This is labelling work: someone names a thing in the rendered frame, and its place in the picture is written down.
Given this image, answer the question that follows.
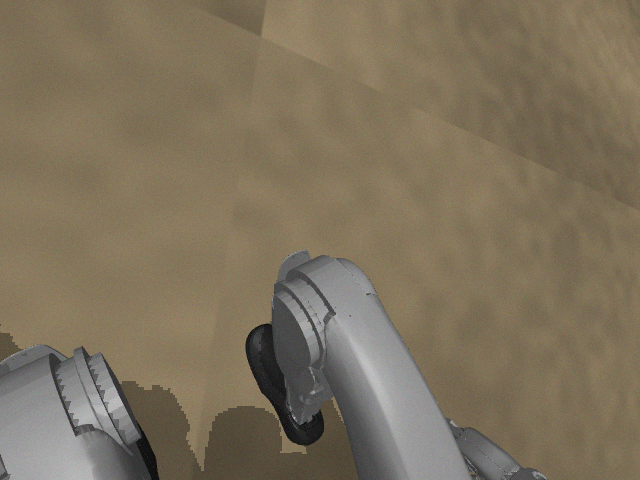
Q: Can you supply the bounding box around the right robot foot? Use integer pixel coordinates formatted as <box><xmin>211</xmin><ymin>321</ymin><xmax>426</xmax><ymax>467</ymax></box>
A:
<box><xmin>246</xmin><ymin>324</ymin><xmax>324</xmax><ymax>446</ymax></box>

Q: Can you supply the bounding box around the left robot foot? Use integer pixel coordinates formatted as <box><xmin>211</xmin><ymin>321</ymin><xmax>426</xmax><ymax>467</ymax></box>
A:
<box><xmin>136</xmin><ymin>422</ymin><xmax>159</xmax><ymax>480</ymax></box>

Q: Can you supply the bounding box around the right robot hand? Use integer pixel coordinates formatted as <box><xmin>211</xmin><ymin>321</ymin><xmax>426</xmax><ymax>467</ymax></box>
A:
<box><xmin>445</xmin><ymin>417</ymin><xmax>523</xmax><ymax>480</ymax></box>

